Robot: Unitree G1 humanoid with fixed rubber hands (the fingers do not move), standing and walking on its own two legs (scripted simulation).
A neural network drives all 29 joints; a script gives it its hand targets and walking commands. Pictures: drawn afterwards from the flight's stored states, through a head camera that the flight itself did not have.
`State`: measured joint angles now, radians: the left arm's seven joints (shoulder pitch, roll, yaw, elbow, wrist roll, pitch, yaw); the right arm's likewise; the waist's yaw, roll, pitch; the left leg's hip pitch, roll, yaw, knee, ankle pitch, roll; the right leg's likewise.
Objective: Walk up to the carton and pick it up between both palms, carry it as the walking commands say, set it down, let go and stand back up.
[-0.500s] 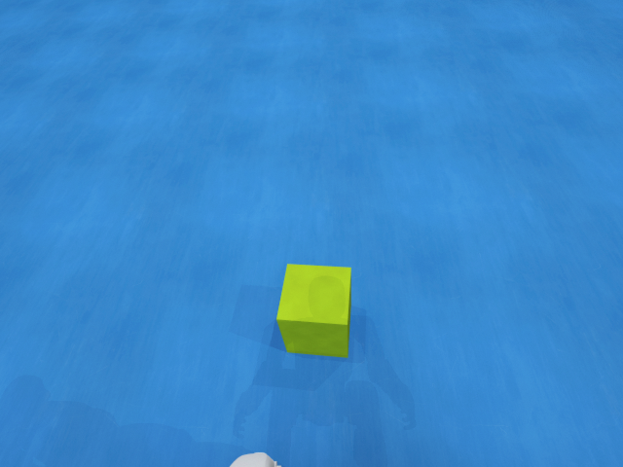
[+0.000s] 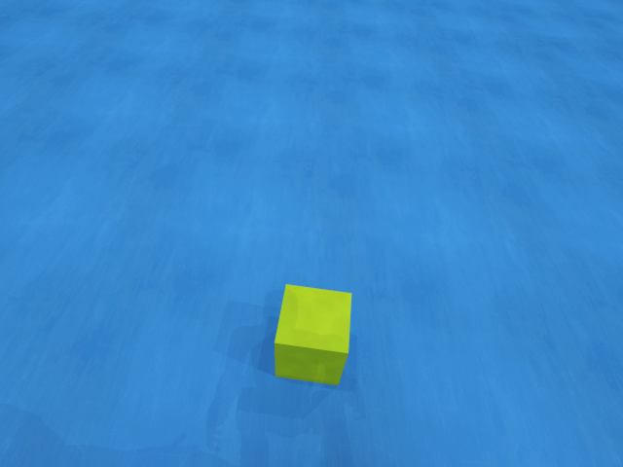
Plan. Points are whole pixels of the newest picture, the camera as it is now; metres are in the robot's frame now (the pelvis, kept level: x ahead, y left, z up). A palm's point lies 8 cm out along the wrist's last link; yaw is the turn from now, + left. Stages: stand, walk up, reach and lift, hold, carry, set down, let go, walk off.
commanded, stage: walk up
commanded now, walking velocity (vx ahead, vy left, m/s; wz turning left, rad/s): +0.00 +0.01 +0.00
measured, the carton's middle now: (312, 335) +0.62 -0.01 -0.65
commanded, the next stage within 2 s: none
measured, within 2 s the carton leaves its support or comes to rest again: neither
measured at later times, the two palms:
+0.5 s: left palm out of the picture -0.04 +0.23 -0.13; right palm out of the picture -0.03 -0.24 -0.13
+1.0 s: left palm (118, 458) +0.17 +0.28 -0.15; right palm out of the picture -0.01 -0.15 -0.10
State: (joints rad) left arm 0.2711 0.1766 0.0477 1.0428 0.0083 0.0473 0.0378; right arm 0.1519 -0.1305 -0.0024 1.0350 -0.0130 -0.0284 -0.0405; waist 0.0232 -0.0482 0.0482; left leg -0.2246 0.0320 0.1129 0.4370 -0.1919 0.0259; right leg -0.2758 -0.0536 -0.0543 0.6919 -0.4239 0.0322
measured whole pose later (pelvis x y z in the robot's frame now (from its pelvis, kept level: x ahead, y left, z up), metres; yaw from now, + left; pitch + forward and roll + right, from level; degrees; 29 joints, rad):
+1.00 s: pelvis +0.11 +0.05 +0.01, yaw -2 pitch +1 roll -3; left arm 0.21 0.20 0.08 1.05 0.03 0.02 -0.04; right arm 0.53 -0.11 -0.03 1.08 -0.03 -0.09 -0.02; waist -0.06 -0.04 0.01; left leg -0.06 0.11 0.11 0.30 -0.26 -0.02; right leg -0.56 -0.07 -0.08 0.92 -0.15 0.05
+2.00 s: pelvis +0.20 +0.00 +0.00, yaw -2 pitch +1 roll +1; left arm 0.21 0.21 0.03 0.97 0.03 0.02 0.05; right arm 0.21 -0.22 -0.06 0.97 -0.02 0.05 -0.02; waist 0.01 0.01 0.04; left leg -0.41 0.02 0.05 0.92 -0.47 -0.01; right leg -0.34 -0.07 -0.14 0.49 -0.17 -0.03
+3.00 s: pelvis +0.23 +0.04 +0.00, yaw -2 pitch -1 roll +0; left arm 0.29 0.13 0.02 1.16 0.01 0.00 0.04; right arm 0.35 -0.12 0.00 1.13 -0.01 -0.03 -0.04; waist 0.01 0.00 0.03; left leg -0.03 -0.02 0.05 0.37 -0.32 0.03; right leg -0.21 -0.08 -0.11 0.42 -0.18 0.04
